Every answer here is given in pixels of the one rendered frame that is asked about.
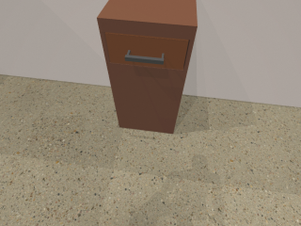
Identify drawer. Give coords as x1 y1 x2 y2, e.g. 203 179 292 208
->
104 32 189 70

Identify handle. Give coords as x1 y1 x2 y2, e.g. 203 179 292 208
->
124 50 165 65

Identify cabinet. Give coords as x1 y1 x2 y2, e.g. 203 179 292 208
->
97 0 198 134

